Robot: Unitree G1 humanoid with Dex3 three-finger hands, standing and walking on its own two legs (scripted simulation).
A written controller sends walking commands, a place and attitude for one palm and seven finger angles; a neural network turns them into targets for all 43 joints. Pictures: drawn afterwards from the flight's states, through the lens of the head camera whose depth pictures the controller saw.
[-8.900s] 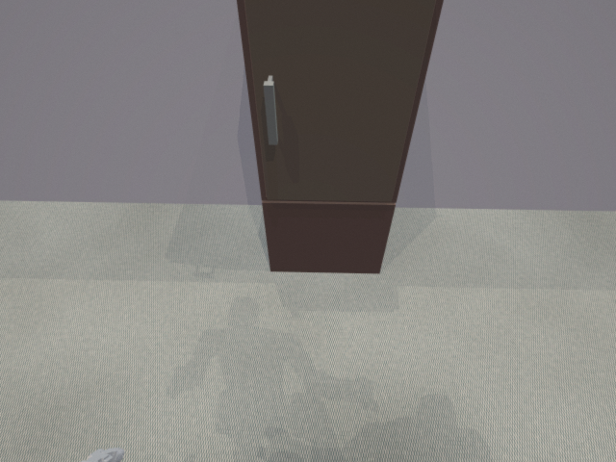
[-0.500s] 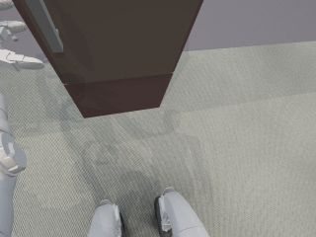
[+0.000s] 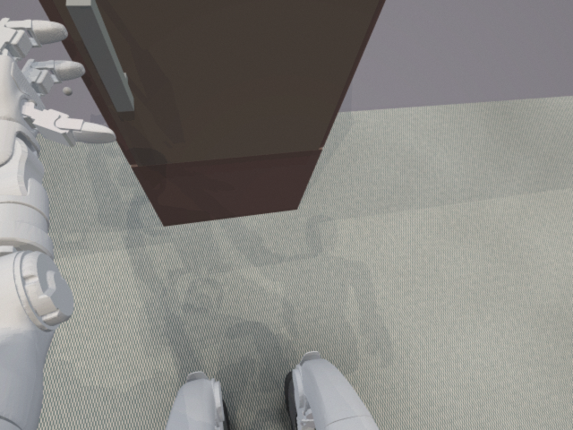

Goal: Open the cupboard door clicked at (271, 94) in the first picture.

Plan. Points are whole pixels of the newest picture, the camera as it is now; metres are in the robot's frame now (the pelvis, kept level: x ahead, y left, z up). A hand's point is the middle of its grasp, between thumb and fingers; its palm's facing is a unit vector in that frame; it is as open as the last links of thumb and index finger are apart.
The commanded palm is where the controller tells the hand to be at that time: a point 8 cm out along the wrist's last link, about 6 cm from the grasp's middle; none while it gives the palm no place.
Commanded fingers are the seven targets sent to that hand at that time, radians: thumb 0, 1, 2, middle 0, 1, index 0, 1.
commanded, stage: move the hooked fingers beside the handle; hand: left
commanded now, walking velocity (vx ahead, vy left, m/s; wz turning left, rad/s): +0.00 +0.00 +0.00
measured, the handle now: (106, 48) +0.60 +0.17 +0.07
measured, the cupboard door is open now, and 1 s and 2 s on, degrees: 0 0 1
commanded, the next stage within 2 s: slide the fingers in behind the handle in 0.04 s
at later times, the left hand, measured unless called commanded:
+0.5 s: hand (92, 88) +0.55 +0.18 +0.06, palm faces +0.04 -1.00 -0.02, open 14.0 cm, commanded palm +0.52 +0.23 +0.06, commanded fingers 0.00 -0.50 0.30 -0.30 -1.20 -0.30 -1.20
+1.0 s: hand (117, 86) +0.55 +0.16 +0.06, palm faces +0.05 -1.00 -0.02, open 14.0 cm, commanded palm +0.52 +0.19 +0.06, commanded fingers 0.00 -0.50 0.30 -0.30 -1.20 -0.30 -1.20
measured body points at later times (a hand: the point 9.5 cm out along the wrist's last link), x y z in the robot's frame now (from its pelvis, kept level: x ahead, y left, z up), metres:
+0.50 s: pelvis -0.01 -0.01 +0.00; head +0.16 +0.02 +0.41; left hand +0.54 +0.24 +0.07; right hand -0.03 -0.27 -0.10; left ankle -0.01 +0.10 -0.65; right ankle +0.02 -0.13 -0.65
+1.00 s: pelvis +0.00 -0.01 +0.00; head +0.16 +0.02 +0.41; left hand +0.54 +0.21 +0.07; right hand -0.03 -0.26 -0.11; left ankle -0.01 +0.10 -0.65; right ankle +0.02 -0.13 -0.65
